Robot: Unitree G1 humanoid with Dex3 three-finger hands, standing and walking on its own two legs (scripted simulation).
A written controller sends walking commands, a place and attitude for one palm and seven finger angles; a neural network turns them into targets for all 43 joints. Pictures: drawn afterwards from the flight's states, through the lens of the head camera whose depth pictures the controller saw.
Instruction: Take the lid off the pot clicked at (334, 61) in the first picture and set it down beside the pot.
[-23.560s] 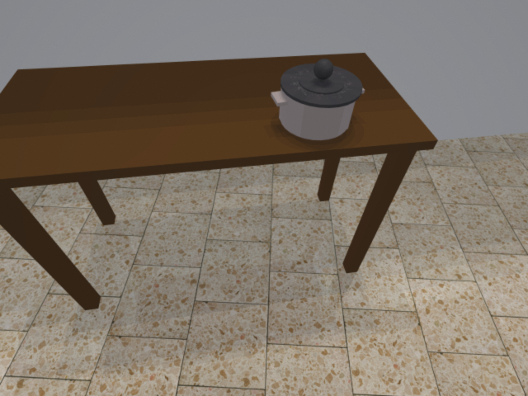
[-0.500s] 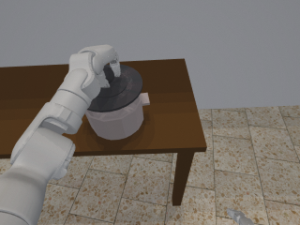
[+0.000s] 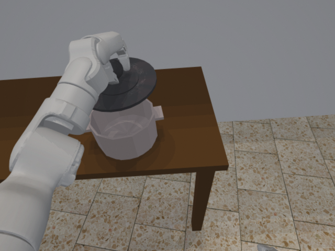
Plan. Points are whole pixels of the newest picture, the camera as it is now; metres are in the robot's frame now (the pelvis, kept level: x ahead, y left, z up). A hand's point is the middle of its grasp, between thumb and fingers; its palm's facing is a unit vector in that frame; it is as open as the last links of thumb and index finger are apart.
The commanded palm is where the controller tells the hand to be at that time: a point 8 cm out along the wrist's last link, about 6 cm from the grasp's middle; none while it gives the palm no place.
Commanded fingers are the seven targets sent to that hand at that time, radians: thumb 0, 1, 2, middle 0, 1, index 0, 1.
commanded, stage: lift the lid straight up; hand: left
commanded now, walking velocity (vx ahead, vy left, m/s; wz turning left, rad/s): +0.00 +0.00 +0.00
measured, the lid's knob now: (113, 69) +0.49 +0.13 +0.21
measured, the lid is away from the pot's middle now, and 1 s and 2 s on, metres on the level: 0.02 0.02 0.16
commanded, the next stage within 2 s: move the lid sideways beside the pot in 0.66 s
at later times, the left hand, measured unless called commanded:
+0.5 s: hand (100, 54) +0.45 +0.14 +0.27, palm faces -0.21 -0.10 -0.97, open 7.4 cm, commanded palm +0.44 +0.14 +0.34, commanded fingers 0.00 0.72 0.89 -0.86 -1.06 -0.85 -1.06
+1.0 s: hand (94, 53) +0.46 +0.15 +0.27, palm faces -0.20 -0.09 -0.97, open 7.4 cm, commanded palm +0.43 +0.16 +0.34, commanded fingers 0.00 0.72 0.89 -0.86 -1.06 -0.85 -1.06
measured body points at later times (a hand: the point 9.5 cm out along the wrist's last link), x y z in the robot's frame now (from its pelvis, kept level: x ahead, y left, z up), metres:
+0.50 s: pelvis +0.00 +0.00 +0.00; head +0.01 -0.02 +0.45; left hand +0.46 +0.14 +0.32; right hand +0.14 -0.24 -0.13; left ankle +0.03 +0.09 -0.74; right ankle -0.04 -0.11 -0.74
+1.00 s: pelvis -0.01 +0.00 +0.00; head +0.00 -0.03 +0.45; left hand +0.46 +0.15 +0.33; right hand +0.11 -0.25 -0.13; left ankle +0.03 +0.09 -0.74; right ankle -0.04 -0.11 -0.74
